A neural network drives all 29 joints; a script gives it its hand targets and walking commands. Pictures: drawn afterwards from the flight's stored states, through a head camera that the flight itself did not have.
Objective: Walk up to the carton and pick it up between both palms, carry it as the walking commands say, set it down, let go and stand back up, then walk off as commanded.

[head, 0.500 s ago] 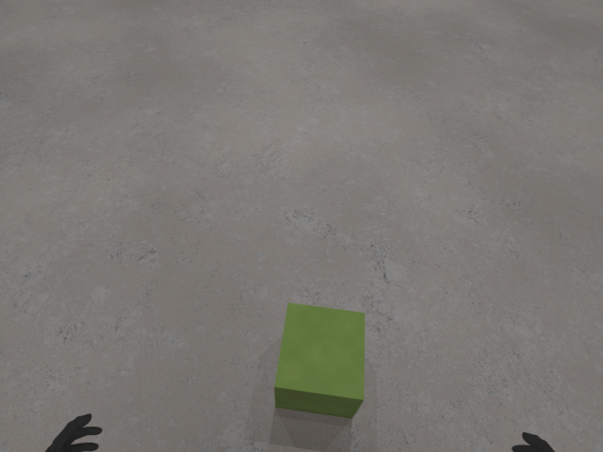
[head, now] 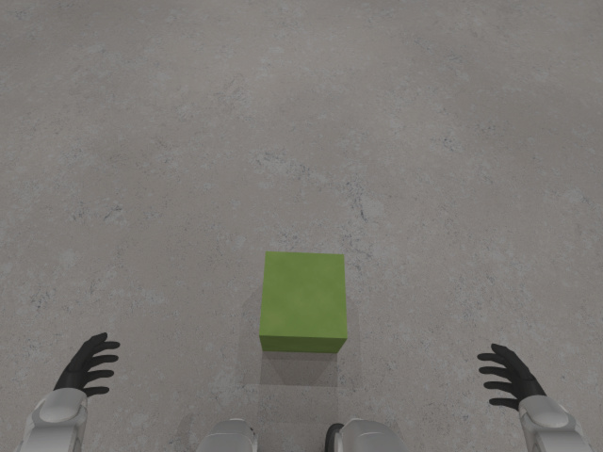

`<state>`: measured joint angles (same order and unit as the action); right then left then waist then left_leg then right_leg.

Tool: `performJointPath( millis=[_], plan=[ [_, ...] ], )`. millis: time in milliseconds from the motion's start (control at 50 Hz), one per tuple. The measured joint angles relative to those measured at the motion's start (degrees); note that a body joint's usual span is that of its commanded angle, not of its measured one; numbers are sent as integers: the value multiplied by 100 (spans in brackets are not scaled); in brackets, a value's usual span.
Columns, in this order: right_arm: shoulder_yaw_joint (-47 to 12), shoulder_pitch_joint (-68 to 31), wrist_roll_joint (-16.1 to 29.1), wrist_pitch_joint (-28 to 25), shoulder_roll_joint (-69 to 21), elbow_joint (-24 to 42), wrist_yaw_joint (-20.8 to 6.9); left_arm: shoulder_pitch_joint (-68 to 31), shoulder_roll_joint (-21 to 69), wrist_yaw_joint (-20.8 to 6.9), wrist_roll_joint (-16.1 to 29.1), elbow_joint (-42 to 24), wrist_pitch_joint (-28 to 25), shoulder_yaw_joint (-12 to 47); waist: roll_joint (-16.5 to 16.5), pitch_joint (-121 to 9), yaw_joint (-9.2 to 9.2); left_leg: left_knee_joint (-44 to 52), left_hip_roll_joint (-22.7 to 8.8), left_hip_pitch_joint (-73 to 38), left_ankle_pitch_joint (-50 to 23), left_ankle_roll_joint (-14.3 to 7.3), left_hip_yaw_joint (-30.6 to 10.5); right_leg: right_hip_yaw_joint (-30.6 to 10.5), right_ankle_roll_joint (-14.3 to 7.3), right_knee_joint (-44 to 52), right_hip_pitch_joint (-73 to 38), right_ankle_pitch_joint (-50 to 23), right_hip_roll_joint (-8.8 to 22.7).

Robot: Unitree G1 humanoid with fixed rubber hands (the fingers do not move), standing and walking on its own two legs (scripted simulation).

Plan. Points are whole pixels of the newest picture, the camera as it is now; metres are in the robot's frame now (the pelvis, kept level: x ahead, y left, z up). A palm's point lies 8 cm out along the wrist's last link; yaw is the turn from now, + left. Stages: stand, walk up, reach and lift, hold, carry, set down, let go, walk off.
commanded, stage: reach and lift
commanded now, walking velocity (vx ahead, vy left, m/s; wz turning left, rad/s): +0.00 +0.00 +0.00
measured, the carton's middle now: (302, 303) +0.49 -0.02 -0.66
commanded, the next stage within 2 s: none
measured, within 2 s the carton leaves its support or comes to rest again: neither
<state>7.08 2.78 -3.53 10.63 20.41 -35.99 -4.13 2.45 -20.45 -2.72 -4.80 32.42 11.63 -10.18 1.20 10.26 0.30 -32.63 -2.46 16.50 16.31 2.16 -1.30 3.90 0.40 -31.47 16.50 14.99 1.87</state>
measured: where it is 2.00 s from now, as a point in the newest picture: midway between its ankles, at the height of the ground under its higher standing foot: outside the picture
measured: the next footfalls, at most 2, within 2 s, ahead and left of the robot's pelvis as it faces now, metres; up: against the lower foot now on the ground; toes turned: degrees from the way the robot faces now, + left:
none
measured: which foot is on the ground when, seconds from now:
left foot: down 0.00-1.00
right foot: down 0.00-1.00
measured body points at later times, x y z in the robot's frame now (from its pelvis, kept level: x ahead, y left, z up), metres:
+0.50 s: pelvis -0.04 +0.00 -0.05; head +0.13 +0.01 +0.37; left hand +0.27 +0.27 -0.14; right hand +0.30 -0.28 -0.13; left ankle +0.01 +0.14 -0.73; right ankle +0.02 -0.12 -0.73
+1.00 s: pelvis -0.07 +0.01 -0.08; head +0.21 +0.00 +0.27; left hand +0.42 +0.21 -0.18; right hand +0.42 -0.26 -0.18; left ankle +0.01 +0.14 -0.73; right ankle +0.02 -0.12 -0.73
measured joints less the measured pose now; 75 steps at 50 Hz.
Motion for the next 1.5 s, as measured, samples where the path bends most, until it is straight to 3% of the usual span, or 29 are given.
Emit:
performJointPath(
  millis=[160, 320, 540, 720, 880, 1020, 1160, 1380, 1500],
  plan=[
    [-56, -563, -12, 231, 139, 555, -124, -341, 436, 138, 360, -173, 185, -138, -163, -65, 84, -895, -22, 1106, 377, -34, 310, -353, 63, -1014, 1302, 324, -2],
    [-51, -1571, 63, 364, 197, 276, 18, -899, 464, 294, 537, -197, 230, -38, -98, -417, 303, -1383, 47, 2101, 454, -26, 254, -338, 54, -1613, 2320, 493, 72],
    [329, -3028, 324, 506, 90, -501, 23, -2456, 259, 261, 634, 73, 499, 47, -41, -367, 95, -1944, 22, 3377, 281, 32, -28, -103, -36, -1986, 3417, 292, 45],
    [403, -4550, 497, 683, 410, -968, -38, -4250, 356, 466, 729, 697, 751, -101, -225, -207, 50, -2166, 81, 4260, 76, -65, 112, -267, 39, -2220, 4353, 51, 97],
    [593, -5652, 245, 459, 311, -1525, -58, -5156, 560, 599, 673, 1332, 487, -358, -247, -547, 48, -2237, 130, 5146, -21, -94, 198, -368, 63, -2358, 5293, -27, 140],
    [893, -6280, 169, 185, 292, -1750, -26, -5819, 603, 729, 518, 1267, 207, -556, -136, -659, -35, -2355, 111, 5816, -3, -67, 156, -336, 35, -2455, 5945, -14, 119],
    [918, -6833, 258, -39, 305, -1759, -39, -6355, 700, 703, 363, 1413, 11, -798, -163, -624, 2, -2432, 83, 6235, 64, -79, 196, -382, 48, -2518, 6382, 21, 89],
    [1371, -7867, -164, -168, 335, -1896, -58, -7420, 740, 740, 343, 1483, -81, -1004, -274, -606, 35, -2569, 130, 6862, 109, -93, 186, -390, 71, -2662, 6998, 83, 130],
    [1472, -7739, -237, -272, 204, -1880, -159, -7173, 949, 701, 31, 1417, -224, -1260, -170, -786, 37, -2596, 118, 7107, 110, -81, 156, -505, 86, -2681, 7289, -8, 31]
  ],
)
